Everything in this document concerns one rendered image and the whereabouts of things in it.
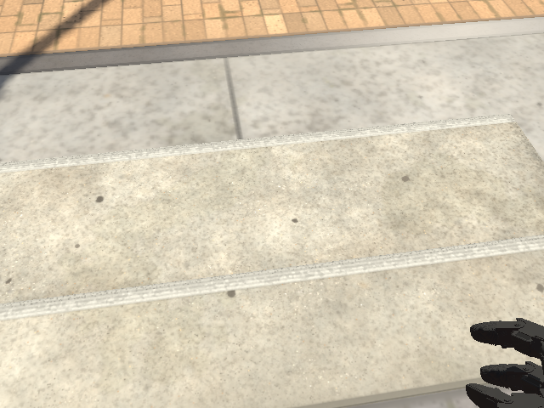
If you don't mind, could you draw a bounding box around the right robot hand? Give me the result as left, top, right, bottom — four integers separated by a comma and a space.
466, 318, 544, 408

